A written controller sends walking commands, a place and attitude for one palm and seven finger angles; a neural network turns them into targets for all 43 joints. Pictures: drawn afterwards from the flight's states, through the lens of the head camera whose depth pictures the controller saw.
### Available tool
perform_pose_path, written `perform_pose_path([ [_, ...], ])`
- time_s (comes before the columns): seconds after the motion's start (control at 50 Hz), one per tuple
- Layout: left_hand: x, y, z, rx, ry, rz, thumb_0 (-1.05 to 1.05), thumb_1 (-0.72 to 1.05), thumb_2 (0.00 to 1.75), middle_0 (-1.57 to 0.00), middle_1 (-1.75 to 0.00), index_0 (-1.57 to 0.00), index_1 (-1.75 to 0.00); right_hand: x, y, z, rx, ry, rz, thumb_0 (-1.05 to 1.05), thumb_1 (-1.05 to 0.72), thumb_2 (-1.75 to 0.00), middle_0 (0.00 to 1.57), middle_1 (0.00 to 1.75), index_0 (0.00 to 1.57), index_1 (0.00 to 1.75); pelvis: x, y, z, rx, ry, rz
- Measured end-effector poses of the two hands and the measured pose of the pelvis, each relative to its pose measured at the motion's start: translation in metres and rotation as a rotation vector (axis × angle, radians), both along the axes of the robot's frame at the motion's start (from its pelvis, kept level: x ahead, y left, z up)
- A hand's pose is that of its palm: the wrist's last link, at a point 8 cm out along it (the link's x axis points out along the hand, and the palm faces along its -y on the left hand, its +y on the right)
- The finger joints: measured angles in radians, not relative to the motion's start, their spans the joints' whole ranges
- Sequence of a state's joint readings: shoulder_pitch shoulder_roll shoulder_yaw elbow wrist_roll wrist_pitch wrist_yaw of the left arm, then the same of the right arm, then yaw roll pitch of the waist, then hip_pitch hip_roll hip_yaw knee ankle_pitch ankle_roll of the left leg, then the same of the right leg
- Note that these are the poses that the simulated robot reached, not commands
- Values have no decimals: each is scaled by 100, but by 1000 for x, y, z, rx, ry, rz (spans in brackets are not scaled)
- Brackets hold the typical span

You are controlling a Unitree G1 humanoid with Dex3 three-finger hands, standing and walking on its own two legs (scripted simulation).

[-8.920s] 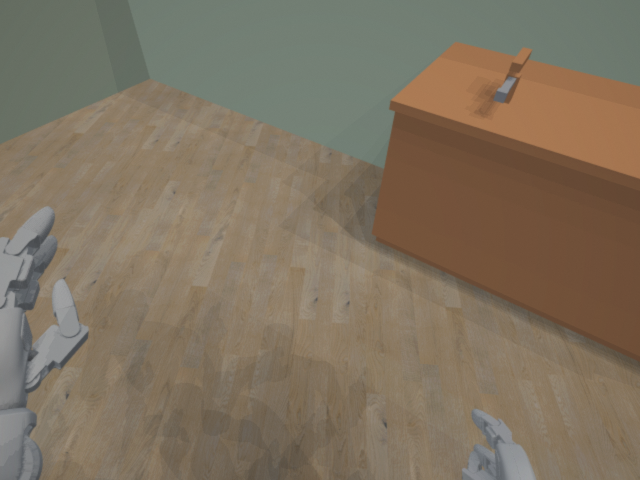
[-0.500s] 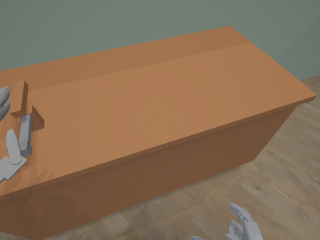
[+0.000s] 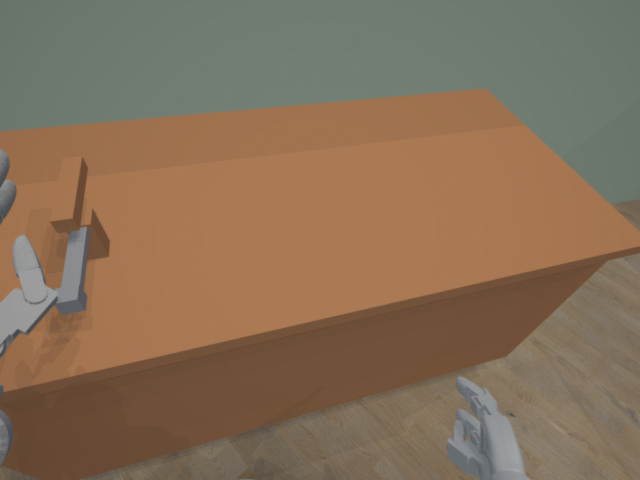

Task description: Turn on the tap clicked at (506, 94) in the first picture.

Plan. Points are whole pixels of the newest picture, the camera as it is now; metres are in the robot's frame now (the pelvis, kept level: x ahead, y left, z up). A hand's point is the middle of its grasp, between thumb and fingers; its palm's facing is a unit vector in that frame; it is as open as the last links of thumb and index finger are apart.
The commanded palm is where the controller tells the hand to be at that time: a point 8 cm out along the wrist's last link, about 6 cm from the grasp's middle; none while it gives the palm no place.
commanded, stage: come to a stop and stand still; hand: left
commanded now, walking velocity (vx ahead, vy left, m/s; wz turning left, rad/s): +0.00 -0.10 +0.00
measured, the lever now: (70, 299) +0.31 +0.36 +0.01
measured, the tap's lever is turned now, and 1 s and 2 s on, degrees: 0 0 0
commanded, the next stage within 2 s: look again from close up in 1.24 s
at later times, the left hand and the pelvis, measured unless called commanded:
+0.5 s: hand (94, 333) +0.21 +0.24 +0.13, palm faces +0.20 -0.89 -0.42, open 7.4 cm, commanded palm +0.17 +0.29 +0.18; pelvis -0.01 +0.02 +0.00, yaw -3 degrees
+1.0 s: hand (55, 271) +0.26 +0.29 +0.16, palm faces +0.36 -0.86 -0.36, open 7.5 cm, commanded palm +0.20 +0.31 +0.18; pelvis +0.03 +0.04 +0.01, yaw -1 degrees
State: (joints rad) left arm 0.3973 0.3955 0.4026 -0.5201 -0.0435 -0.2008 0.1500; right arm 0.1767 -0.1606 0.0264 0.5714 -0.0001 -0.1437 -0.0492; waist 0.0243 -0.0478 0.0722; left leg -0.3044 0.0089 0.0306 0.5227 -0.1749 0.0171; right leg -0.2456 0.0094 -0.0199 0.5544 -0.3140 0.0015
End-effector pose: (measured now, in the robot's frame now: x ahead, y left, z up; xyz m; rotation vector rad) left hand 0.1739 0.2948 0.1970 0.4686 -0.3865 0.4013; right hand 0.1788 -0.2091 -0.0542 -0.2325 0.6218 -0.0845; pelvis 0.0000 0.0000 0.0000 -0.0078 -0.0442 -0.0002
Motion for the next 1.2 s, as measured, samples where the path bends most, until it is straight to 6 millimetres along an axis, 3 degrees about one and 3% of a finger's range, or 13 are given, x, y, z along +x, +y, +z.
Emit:
perform_pose_path([
  [0.08, -6, -6, -6, -45, 51, 7, 2, 89, 90, -21, -30, -20, -30, -4, 16, -6, 51, 21, 39, 2, -90, -89, 21, 30, 20, 30, -2, 1, 3, -18, -4, 0],
  [0.16, -11, -12, -14, -78, 104, 5, 2, 89, 90, -21, -30, -20, -30, -12, 18, -11, 69, 55, 42, 2, -90, -89, 21, 30, 20, 30, -3, -1, 6, -23, 0, -1],
  [0.22, 1, 12, 13, 97, 36, 36, 2, 88, 90, -22, -30, -21, -30, -19, 14, -17, 36, 89, 81, 2, -90, -89, 21, 30, 20, 30, -12, -6, 4, -29, -4, 18],
  [0.26, 9, 29, 30, 113, -38, 79, 2, 88, 90, -22, -30, -21, -30, -23, 8, -20, 31, 107, 85, 2, -90, -89, 21, 30, 20, 30, -18, -7, 3, -24, -7, 5],
  [0.3, 14, 33, 33, 83, -49, 86, 2, 89, 90, -21, -30, -21, -30, -27, 0, -20, 48, 94, 50, 2, -90, -89, 21, 30, 20, 30, -21, -2, 3, -23, -7, -15],
  [0.44, 9, -18, -29, -21, 235, -155, 2, 90, 90, -20, -30, -20, -30, -50, -16, -11, 47, 45, -109, 2, -90, -89, 21, 30, 20, 30, -11, 18, 5, -9, 3, -54],
  [0.48, 7, -16, -43, -35, 280, -175, 2, 89, 90, -21, -30, -20, -30, -55, -16, -8, 18, 55, -129, 2, -90, -89, 20, 30, 20, 30, -9, 20, 5, -9, 2, -53],
  [0.54, 8, 3, -46, -26, 252, -132, 2, 88, 90, -22, -30, -21, -30, -58, -12, -5, -22, 81, -122, 2, -91, -89, 20, 30, 20, 30, -7, 21, 4, -10, -3, -44],
  [0.64, 11, 32, -17, 5, 78, -18, 2, 88, 90, -22, -30, -21, -30, -47, 1, -6, -31, 87, -48, 2, -90, -89, 20, 30, 20, 30, -4, 25, 2, -18, -8, -23],
  [0.72, 13, 30, 0, -1, -17, -22, 2, 89, 90, -21, -30, -21, -30, -28, 17, -5, -5, 60, -3, 2, -90, -89, 20, 30, 20, 30, 4, 30, 4, -28, 2, -22],
  [0.82, 25, 23, -12, -26, 47, -69, 2, 89, 90, -21, -30, -20, -30, -2, 35, -1, 33, 17, 13, 2, -90, -89, 21, 30, 20, 30, 15, 36, 6, -24, 20, -29],
  [0.94, 41, 32, -31, -51, 145, -56, 2, 89, 90, -21, -30, -21, -30, 20, 44, 4, 36, 9, 22, 2, -90, -89, 21, 30, 20, 30, 25, 37, 8, -19, 29, -27],
  [1.2, 46, 27, -9, -14, 73, -89, 2, 89, 90, -21, -30, -21, -30, 31, 31, 9, -6, 24, 1, 2, -90, -89, 21, 30, 20, 30, 35, 37, 9, -19, 31, -22],
])
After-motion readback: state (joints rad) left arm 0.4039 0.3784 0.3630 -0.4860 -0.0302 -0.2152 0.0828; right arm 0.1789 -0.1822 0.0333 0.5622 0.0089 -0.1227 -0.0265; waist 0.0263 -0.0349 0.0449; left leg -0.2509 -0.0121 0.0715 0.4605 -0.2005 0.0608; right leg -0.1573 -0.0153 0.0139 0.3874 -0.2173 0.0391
